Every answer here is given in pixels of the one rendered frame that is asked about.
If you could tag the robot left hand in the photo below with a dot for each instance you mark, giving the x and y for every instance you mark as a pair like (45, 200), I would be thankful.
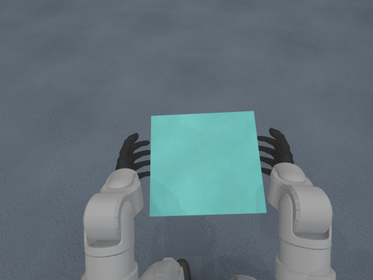
(126, 157)

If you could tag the robot left foot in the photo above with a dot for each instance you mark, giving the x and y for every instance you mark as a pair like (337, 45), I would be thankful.
(183, 263)

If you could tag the left robot forearm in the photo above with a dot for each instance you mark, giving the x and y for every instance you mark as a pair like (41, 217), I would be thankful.
(108, 223)

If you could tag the robot right hand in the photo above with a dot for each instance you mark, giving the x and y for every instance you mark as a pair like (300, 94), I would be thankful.
(281, 153)

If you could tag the carton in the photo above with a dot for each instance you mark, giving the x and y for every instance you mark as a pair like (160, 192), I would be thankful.
(205, 164)

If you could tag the robot left thigh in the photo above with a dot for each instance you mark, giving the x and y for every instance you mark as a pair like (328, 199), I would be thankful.
(163, 270)

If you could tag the right robot forearm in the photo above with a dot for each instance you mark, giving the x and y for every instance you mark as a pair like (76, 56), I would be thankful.
(304, 225)

